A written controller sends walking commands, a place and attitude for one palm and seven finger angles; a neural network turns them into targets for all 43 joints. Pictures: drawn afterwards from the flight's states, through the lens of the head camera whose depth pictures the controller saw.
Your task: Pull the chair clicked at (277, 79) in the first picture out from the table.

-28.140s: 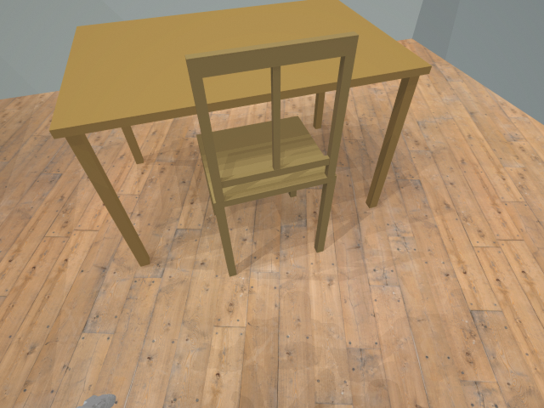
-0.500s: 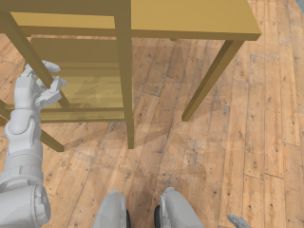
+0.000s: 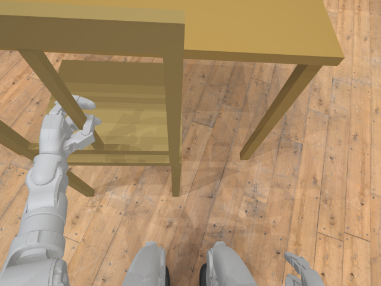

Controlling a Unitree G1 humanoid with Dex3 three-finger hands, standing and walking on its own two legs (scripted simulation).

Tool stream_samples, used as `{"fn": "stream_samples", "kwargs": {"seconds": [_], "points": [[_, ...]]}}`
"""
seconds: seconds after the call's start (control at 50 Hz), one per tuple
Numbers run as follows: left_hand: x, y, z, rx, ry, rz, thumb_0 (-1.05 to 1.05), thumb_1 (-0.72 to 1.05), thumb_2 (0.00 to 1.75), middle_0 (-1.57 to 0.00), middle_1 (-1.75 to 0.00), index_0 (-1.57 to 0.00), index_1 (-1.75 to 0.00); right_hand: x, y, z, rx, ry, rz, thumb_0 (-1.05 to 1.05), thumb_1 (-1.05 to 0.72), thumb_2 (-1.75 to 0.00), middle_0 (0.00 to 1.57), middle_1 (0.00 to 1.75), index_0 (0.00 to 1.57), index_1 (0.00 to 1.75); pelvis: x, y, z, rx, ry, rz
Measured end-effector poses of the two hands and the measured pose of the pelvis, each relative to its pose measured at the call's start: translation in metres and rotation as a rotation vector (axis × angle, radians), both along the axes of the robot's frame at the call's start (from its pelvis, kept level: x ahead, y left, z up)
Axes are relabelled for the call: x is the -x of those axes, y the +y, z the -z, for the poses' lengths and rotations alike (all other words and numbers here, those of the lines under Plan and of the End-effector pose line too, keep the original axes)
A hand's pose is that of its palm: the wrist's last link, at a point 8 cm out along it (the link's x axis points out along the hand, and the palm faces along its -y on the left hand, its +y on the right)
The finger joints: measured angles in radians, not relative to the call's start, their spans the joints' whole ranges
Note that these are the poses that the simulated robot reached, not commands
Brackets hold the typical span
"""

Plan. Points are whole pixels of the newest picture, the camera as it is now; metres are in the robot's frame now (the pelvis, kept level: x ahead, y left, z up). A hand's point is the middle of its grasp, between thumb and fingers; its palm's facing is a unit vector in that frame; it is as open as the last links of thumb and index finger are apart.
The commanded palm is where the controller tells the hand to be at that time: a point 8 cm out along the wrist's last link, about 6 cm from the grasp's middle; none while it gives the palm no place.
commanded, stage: step backward, pulling the chair out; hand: left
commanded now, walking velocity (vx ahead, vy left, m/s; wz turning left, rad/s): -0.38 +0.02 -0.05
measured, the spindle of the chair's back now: (74, 112) +0.45 +0.23 +0.04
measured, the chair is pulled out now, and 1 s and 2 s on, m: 0.03 0.19 0.26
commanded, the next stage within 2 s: none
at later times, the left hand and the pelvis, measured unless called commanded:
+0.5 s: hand (108, 152) +0.37 +0.16 +0.03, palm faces +0.07 -0.99 -0.14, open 5.0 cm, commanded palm +0.34 +0.21 +0.03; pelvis -0.02 +0.01 +0.08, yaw -2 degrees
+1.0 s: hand (129, 205) +0.27 +0.11 +0.03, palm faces -0.06 -0.98 -0.17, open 5.0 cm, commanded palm +0.28 +0.16 +0.03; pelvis -0.08 +0.01 +0.09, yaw -1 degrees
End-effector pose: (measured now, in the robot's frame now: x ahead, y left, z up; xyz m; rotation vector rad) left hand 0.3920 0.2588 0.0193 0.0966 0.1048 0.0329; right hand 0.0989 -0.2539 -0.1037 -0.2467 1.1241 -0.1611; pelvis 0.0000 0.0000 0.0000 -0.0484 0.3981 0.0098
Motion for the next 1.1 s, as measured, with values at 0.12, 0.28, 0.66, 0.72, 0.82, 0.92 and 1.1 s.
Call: {"fn": "stream_samples", "kwargs": {"seconds": [0.12, 0.28, 0.66, 0.72, 0.82, 0.92, 1.1], "points": [[0.007, -0.014, -0.016, 0.019, 0.239, -0.165, 0.03, 0.75, 0.81, -0.31, -1.16, -0.41, -1.45, 0.005, 0.014, -0.042, -0.014, 0.006, 0.096, 0.01, -0.91, -0.9, 0.2, 0.3, 0.2, 0.3, -0.012, 0.004, -0.047, -0.014, -0.092, 0.002], [0.017, -0.03, -0.022, 0.034, 0.313, -0.16, 0.04, 0.76, 0.79, -0.26, -1.04, -0.47, -1.45, 0.031, 0.001, -0.078, 0.074, 0.088, 0.121, 0.01, -0.91, -0.9, 0.21, 0.3, 0.2, 0.3, -0.008, 0.008, -0.076, -0.01, -0.164, -0.002], [0.083, -0.074, -0.027, -0.058, 0.378, -0.057, 0.01, 0.73, 0.77, -0.27, -1.05, -0.49, -1.45, 0.084, -0.003, -0.064, 0.003, 0.072, 0.19, 0.01, -0.91, -0.9, 0.2, 0.3, 0.2, 0.3, 0.04, -0.004, -0.085, -0.038, -0.281, 0.043], [0.096, -0.083, -0.028, -0.068, 0.388, -0.047, 0.01, 0.73, 0.76, -0.27, -1.06, -0.49, -1.45, 0.088, -0.008, -0.064, 0.007, 0.042, 0.188, 0.01, -0.91, -0.9, 0.21, 0.3, 0.2, 0.3, 0.05, -0.006, -0.085, -0.039, -0.296, 0.034], [0.116, -0.094, -0.029, -0.067, 0.404, -0.029, 0.0, 0.73, 0.76, -0.25, -1.06, -0.5, -1.45, 0.098, -0.02, -0.069, 0.04, 0.002, 0.185, 0.01, -0.91, -0.9, 0.21, 0.3, 0.2, 0.3, 0.065, -0.004, -0.086, -0.039, -0.326, 0.018], [0.133, -0.098, -0.029, -0.072, 0.407, 0.008, 0.0, 0.73, 0.76, -0.23, -1.08, -0.5, -1.45, 0.11, -0.024, -0.076, 0.082, -0.019, 0.177, 0.01, -0.91, -0.9, 0.2, 0.3, 0.2, 0.3, 0.074, 0.003, -0.087, -0.039, -0.347, 0.014], [0.147, -0.097, -0.03, -0.083, 0.404, 0.013, 0.0, 0.71, 0.78, -0.23, -1.1, -0.5, -1.45, 0.115, -0.005, -0.068, 0.043, -0.061, 0.139, 0.01, -0.91, -0.9, 0.2, 0.3, 0.2, 0.3, 0.089, 0.0, -0.083, -0.053, -0.383, 0.06]]}}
